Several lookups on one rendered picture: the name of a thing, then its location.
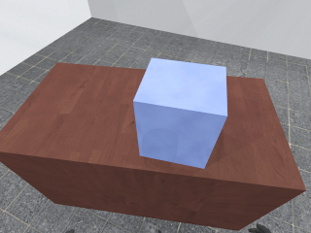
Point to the pedestal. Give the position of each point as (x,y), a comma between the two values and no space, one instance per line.
(75,140)

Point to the carton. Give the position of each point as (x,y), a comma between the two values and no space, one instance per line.
(180,110)

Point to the robot right hand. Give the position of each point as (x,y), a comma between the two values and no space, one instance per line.
(260,229)

